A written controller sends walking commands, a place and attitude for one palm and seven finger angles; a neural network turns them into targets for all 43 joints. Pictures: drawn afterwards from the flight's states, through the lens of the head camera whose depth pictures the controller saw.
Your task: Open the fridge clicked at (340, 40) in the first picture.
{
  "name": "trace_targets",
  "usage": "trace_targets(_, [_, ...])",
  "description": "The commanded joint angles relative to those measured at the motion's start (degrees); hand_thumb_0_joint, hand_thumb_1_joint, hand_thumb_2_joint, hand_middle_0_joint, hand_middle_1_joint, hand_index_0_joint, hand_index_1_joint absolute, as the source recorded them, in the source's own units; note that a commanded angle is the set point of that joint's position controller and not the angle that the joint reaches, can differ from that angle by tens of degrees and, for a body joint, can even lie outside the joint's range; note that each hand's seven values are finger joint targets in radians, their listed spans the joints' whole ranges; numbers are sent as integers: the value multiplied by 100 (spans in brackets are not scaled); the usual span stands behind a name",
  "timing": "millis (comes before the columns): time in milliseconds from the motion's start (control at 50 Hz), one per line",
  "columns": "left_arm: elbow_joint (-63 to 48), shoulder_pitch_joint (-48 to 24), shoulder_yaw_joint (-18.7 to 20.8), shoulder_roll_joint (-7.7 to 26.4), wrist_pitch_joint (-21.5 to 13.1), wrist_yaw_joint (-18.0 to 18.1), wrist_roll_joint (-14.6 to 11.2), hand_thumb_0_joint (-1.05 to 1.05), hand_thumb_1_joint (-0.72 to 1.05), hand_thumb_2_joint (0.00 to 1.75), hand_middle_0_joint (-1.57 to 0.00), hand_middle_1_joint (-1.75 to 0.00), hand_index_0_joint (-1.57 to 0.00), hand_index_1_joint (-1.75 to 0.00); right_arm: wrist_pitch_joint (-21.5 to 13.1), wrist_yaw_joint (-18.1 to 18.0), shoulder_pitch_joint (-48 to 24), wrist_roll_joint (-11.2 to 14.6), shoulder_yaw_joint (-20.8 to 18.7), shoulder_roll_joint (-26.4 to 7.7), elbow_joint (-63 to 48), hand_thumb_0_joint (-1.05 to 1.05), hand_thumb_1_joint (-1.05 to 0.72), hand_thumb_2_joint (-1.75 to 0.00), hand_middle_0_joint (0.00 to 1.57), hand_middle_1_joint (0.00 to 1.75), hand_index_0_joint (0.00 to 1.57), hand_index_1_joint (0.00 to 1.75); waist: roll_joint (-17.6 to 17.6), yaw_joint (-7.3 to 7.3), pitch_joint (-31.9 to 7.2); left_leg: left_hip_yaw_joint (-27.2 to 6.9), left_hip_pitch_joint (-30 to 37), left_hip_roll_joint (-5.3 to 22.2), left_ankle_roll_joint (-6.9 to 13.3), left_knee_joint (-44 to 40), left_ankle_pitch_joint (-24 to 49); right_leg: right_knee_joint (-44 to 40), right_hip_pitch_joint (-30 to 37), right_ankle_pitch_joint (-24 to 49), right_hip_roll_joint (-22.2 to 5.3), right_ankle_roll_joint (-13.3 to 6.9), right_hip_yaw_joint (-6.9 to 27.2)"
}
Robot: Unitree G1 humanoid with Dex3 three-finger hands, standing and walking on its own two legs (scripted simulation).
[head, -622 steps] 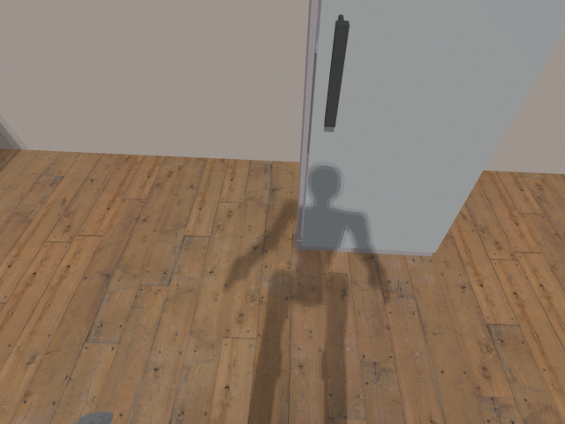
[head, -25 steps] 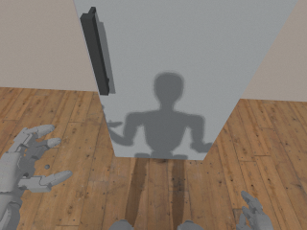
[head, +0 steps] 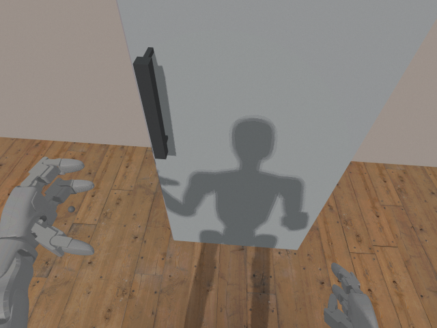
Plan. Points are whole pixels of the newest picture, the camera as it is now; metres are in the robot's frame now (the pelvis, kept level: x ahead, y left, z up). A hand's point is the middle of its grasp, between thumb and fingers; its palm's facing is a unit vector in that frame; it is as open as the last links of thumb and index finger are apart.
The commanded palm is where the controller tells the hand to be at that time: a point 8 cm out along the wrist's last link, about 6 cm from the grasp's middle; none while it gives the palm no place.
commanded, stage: raise the hand to about handle height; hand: left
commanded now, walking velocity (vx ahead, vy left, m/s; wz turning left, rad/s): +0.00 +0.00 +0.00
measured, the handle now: (156, 108) +0.53 +0.21 +0.11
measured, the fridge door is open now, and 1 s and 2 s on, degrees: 0 0 0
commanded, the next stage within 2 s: move the hooked fingers beside the handle in 0.66 s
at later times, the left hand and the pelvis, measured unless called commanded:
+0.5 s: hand (75, 192) +0.28 +0.27 +0.13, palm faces +0.13 -0.99 -0.03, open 14.0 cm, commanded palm +0.24 +0.31 +0.13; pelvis +0.00 +0.00 +0.01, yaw -1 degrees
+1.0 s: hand (77, 188) +0.28 +0.26 +0.13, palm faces +0.13 -0.99 -0.02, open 14.0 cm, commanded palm +0.26 +0.31 +0.13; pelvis -0.02 +0.00 +0.01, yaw +0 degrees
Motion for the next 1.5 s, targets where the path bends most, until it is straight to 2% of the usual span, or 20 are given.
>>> trace_targets(0, [-1069, -1403, 572, 1362, -220, 19, -102, 0, -50, 30, -30, -120, -30, -120, -265, -136, -380, 42, -344, -849, -817, 0, -90, -90, 20, 30, 20, 30, 314, -78, -1045, 130, 139, -334, 170, -917, 1882, -606, 1100, 1650, 289, -118, 152])
trace_targets(140, [-953, -1962, 652, 1592, 64, 93, -13, 0, -50, 30, -30, -120, -30, -120, -183, -170, -438, 78, -329, -868, -806, 0, -90, -90, 20, 30, 20, 30, 362, -42, -1039, 163, 364, -338, 188, -1155, 1891, -840, 1337, 1622, 293, -134, 152])
trace_targets(220, [-596, -1593, 559, 1386, 252, 53, -19, 0, -50, 30, -30, -120, -30, -120, -121, -143, -421, 101, -355, -866, -852, 0, -90, -90, 20, 30, 20, 30, 146, -19, -888, 189, 272, -348, 179, -1257, 1811, -907, 1329, 1615, 279, -111, 137])
trace_targets(340, [-1041, -1874, 729, 1583, 47, 192, 21, 0, -50, 30, -30, -120, -30, -120, -110, -127, -411, 60, -385, -864, -871, 0, -90, -90, 20, 30, 20, 30, 204, -27, -1102, 233, 436, -346, 194, -1245, 1893, -931, 1430, 1666, 291, -119, 191])
trace_targets(440, [-989, -1905, 700, 1588, -94, 250, 100, 0, -50, 30, -30, -120, -30, -120, -120, -136, -397, 45, -376, -856, -808, 0, -90, -90, 20, 30, 20, 30, 385, -45, -993, 250, 414, -350, 183, -1310, 1721, -984, 1376, 1466, 301, -127, 204])
trace_targets(600, [-785, -1904, 523, 1371, -5, 149, 44, 0, -50, 30, -30, -120, -30, -120, -138, -160, -444, 82, -352, -831, -795, 0, -90, -90, 20, 30, 20, 30, 276, -82, -810, 227, 373, -353, 184, -1397, 1543, -1081, 1333, 1321, 298, -120, 196])
trace_targets(740, [-865, -2042, 594, 1512, -32, 161, 69, 0, -50, 30, -30, -120, -30, -120, -154, -170, -488, 73, -340, -853, -821, 0, -90, -90, 20, 30, 20, 30, 244, -62, -871, 206, 371, -357, 192, -1394, 1338, -1119, 1325, 995, 297, -129, 230])
trace_targets(800, [-723, -2280, 405, 1318, -83, 182, 77, 0, -50, 30, -30, -120, -30, -120, -175, -184, -470, 91, -328, -829, -777, 0, -90, -90, 20, 30, 20, 30, 289, -132, -771, 196, 357, -361, 178, -1416, 1297, -1127, 1208, 995, 299, -124, 211])
trace_targets(900, [-268, -2966, 286, 1393, -80, 229, 200, 0, -50, 30, -30, -120, -30, -120, -157, -231, -449, 103, -312, -849, -659, 0, -90, -90, 20, 30, 20, 30, 334, -244, -604, 202, 268, -364, 184, -1429, 1003, -1206, 995, 652, 272, -118, 247])
trace_targets(940, [-133, -3191, 373, 1584, -113, 246, 265, 0, -50, 30, -30, -120, -30, -120, -119, -238, -418, 88, -323, -887, -633, 0, -90, -90, 20, 30, 20, 30, 261, -227, -751, 197, 263, -363, 189, -1414, 985, -1199, 1052, 580, 268, -135, 264])
trace_targets(1000, [-47, -3418, 129, 1355, -158, 246, 285, 0, -50, 30, -30, -120, -30, -120, -126, -221, -420, 97, -318, -835, -675, 0, -90, -90, 20, 30, 20, 30, 457, -231, -969, 177, 337, -378, 172, -1418, 1090, -1134, 1082, 758, 267, -148, 248])
trace_targets(1040, [236, -3558, 284, 1558, -186, 289, 314, 0, -50, 30, -30, -120, -30, -120, -90, -215, -337, 80, -326, -883, -613, 0, -90, -90, 20, 30, 20, 30, 216, -233, -981, 158, 250, -359, 173, -1406, 1102, -1124, 1111, 765, 274, -154, 245])
trace_targets(1080, [414, -3477, 173, 1396, -160, 279, 339, 0, -50, 30, -30, -120, -30, -120, -67, -188, -331, 90, -337, -860, -674, 0, -90, -90, 20, 30, 20, 30, 156, -213, -1088, 189, 219, -367, 181, -1393, 1186, -1070, 1128, 922, 260, -137, 246])
trace_targets(1140, [609, -3628, 455, 1749, -167, 357, 408, 0, -50, 30, -30, -120, -30, -120, 13, -153, -250, 64, -361, -905, -652, 0, -90, -90, 20, 30, 20, 30, 184, -176, -1205, 193, 163, -369, 179, -1347, 1320, -1000, 1206, 1082, 266, -160, 256])
trace_targets(1180, [846, -3793, 395, 1707, -136, 361, 437, 0, -50, 30, -30, -120, -30, -120, 62, -133, -217, 79, -345, -898, -659, 0, -90, -90, 20, 30, 20, 30, 132, -237, -1057, 207, 8, -365, 175, -1345, 1241, -1010, 1117, 1055, 243, -145, 277])
trace_targets(1240, [877, -3981, 634, 2014, -248, 368, 455, 0, -50, 30, -30, -120, -30, -120, 125, -111, -130, 43, -386, -941, -671, 0, -90, -90, 20, 30, 20, 30, 139, -197, -1364, 236, 13, -372, 191, -1243, 1414, -925, 1253, 1269, 254, -152, 341])
trace_targets(1300, [1010, -4386, 365, 1795, -355, 298, 480, 0, -50, 30, -30, -120, -30, -120, 177, -96, -46, 59, -406, -918, -646, 0, -90, -90, 20, 30, 20, 30, 304, -329, -1369, 261, 25, -369, 180, -1213, 1446, -889, 1112, 1384, 268, -143, 339])
trace_targets(1360, [1313, -4406, 577, 2075, -421, 245, 463, 0, -50, 30, -30, -120, -30, -120, 226, -89, 89, 61, -452, -990, -592, 0, -90, -90, 20, 30, 20, 30, 175, -336, -1505, 270, -35, -355, 209, -1113, 1491, -846, 1141, 1483, 268, -140, 393])
trace_targets(1400, [1654, -4634, 467, 2036, -401, 179, 485, 0, -50, 30, -30, -120, -30, -120, 270, -89, 131, 80, -434, -998, -568, 0, -90, -90, 20, 30, 20, 30, 79, -405, -1298, 257, -207, -354, 202, -1124, 1307, -860, 990, 1298, 265, -131, 387])
trace_targets(1480, [1686, -4957, 430, 2115, -487, 154, 536, 0, -50, 30, -30, -120, -30, -120, 327, -67, 258, 66, -475, -1023, -560, 0, -90, -90, 20, 30, 20, 30, 310, -415, -1673, 230, -77, -357, 205, -1044, 1536, -755, 996, 1514, 283, -159, 368])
